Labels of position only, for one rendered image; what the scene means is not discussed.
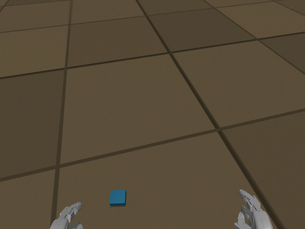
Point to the small box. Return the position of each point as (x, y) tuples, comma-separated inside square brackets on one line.
[(118, 197)]

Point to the left robot hand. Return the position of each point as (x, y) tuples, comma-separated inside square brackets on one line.
[(67, 216)]

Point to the right robot hand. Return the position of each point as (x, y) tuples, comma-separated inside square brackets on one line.
[(258, 219)]

